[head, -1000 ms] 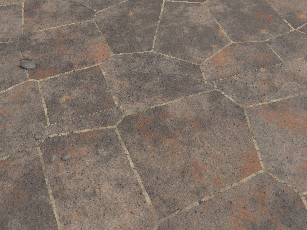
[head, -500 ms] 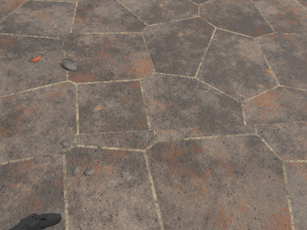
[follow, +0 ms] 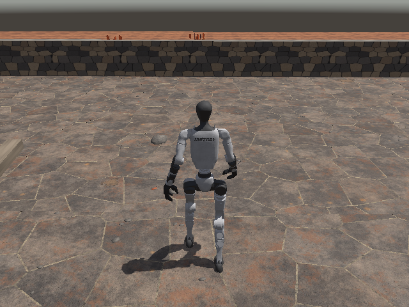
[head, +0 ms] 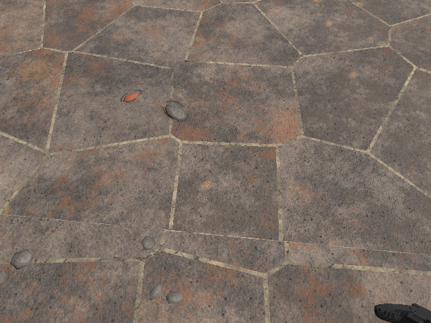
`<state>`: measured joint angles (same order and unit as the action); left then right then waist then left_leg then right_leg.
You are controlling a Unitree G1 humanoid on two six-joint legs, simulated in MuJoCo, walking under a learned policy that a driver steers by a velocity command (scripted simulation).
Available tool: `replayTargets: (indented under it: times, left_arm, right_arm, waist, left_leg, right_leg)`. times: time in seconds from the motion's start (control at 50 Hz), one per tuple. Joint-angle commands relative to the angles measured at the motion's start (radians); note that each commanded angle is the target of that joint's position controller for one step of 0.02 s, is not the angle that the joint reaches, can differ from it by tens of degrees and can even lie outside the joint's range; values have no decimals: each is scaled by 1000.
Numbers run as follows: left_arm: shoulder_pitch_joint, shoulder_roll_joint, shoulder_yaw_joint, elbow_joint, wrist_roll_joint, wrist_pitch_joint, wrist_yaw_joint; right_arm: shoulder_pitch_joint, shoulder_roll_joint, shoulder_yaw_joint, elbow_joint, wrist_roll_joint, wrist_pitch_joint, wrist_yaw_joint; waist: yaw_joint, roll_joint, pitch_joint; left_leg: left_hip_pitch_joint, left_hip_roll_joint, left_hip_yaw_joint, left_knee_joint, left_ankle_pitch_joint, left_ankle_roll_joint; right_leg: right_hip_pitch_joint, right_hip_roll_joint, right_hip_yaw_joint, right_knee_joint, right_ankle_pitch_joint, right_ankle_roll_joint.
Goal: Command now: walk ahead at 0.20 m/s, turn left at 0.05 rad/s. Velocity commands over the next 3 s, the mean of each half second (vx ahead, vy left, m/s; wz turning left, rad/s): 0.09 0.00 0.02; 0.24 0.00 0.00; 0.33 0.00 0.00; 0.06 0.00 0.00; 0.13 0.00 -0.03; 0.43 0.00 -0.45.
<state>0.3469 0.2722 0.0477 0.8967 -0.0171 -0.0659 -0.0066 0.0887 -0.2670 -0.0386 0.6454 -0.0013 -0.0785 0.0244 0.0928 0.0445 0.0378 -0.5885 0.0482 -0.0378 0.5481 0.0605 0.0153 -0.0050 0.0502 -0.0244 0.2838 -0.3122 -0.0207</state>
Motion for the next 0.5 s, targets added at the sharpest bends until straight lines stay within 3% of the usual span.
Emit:
replayTargets:
  times: [0.02,0.04,0.06,0.08,0.1,0.12,0.14,0.18,0.22,0.28,0.32,0.34,0.36,0.38,0.42,0.5]
  left_arm:
    - [-70,179,36,-54,-5,5,11]
    - [-46,154,28,-54,5,5,10]
    - [31,93,3,-70,36,-2,7]
    - [172,33,-23,-31,24,1,-2]
    - [140,126,-1,-13,6,16,-6]
    - [55,141,7,-36,-9,32,-2]
    - [-10,128,7,-48,-4,50,9]
    - [-19,103,7,-48,7,87,28]
    - [13,73,1,-27,16,99,39]
    - [1,66,1,-12,25,101,38]
    - [-17,62,0,-11,45,99,31]
    - [-43,77,0,-28,56,97,32]
    - [-74,136,9,-47,48,95,39]
    - [-114,148,15,-32,35,90,40]
    - [-151,80,-2,-29,41,69,39]
    - [-114,82,-5,1,24,40,37]
  right_arm:
    - [123,-115,-47,-23,-13,-13,4]
    - [188,-162,-62,-6,-21,-14,-4]
    - [257,-229,-69,-12,-47,-9,-13]
    - [258,-170,-45,-10,-42,5,-12]
    - [248,-111,-29,-9,-17,23,-3]
    - [175,-96,-24,-9,-4,30,0]
    - [110,-84,-17,-9,-5,33,0]
    - [15,-102,-23,-6,-23,38,-2]
    - [-16,-100,-26,4,-36,40,-8]
    - [-21,-86,-22,30,-23,47,-20]
    - [-8,-61,-13,55,-16,54,-24]
    - [23,-43,-6,78,-19,56,-24]
    - [51,-50,-8,84,-24,57,-23]
    - [68,-44,-11,87,-19,61,-29]
    - [59,-52,-17,103,-17,63,-42]
    - [87,-48,-22,150,-16,62,-46]
  waist:
    - [-130,-118,-102]
    - [-153,-65,-155]
    - [-138,99,-296]
    - [-102,240,-457]
    - [-128,136,-450]
    - [-119,86,-325]
    - [-107,33,-233]
    - [-54,64,-147]
    - [-37,103,-146]
    - [-40,90,-165]
    - [-34,71,-127]
    - [-43,42,-78]
    - [-80,-44,-22]
    - [-113,-166,7]
    - [-115,-189,16]
    - [-96,-105,-20]
  left_leg:
    - [295,-57,32,-84,57,46]
    - [437,-18,15,-105,287,74]
    - [729,199,-189,-4,712,177]
    - [870,384,-424,-17,802,338]
    - [796,328,-419,-50,615,315]
    - [691,286,-351,-96,428,277]
    - [568,250,-307,-143,285,246]
    - [327,188,-217,-230,74,203]
    - [238,151,-153,-260,-2,201]
    - [207,137,-128,-271,-240,183]
    - [141,93,-108,-274,-518,116]
    - [117,63,-97,-264,-614,65]
    - [140,12,-61,-216,-616,21]
    - [258,-33,0,-174,-490,-6]
    - [381,-33,12,-106,-343,-4]
    - [387,-21,3,-98,-197,15]
  right_leg:
    - [-64,-211,83,151,696,-92]
    - [-105,-154,52,295,637,-52]
    - [-307,-78,20,576,265,6]
    - [-441,-13,78,828,-380,53]
    - [-455,-52,148,888,-411,59]
    - [-518,-81,123,894,-371,67]
    - [-528,-106,107,849,-320,75]
    - [-397,-132,87,698,-223,88]
    - [-281,-112,52,571,-157,93]
    - [-167,-102,32,394,47,68]
    - [-89,-89,18,279,146,38]
    - [-100,-126,65,208,154,14]
    - [-184,-181,119,146,63,-17]
    - [-350,-169,126,100,-178,-40]
    - [-431,-154,125,49,-213,-8]
    - [-323,-132,95,112,13,14]
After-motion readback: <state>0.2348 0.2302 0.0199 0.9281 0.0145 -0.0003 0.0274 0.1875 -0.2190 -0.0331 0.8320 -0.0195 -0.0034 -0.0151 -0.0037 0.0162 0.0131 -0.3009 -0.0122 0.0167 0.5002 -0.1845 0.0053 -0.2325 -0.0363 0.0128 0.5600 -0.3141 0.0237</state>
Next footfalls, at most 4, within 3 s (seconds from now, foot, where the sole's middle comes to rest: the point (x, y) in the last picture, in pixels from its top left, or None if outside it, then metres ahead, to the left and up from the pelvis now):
0.04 left None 0.21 0.12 -0.77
0.34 right None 0.15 -0.13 -0.77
1.26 right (285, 282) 0.59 -0.12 -0.77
1.68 left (211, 270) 0.61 0.11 -0.77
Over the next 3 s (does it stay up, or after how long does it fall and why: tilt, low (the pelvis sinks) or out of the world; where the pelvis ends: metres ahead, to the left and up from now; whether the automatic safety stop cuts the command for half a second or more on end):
stays up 0.86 -0.07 -0.10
